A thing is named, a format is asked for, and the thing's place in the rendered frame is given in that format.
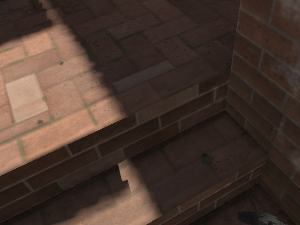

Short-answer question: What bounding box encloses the robot right hand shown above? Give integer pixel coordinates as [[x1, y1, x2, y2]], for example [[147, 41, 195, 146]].
[[237, 211, 288, 225]]

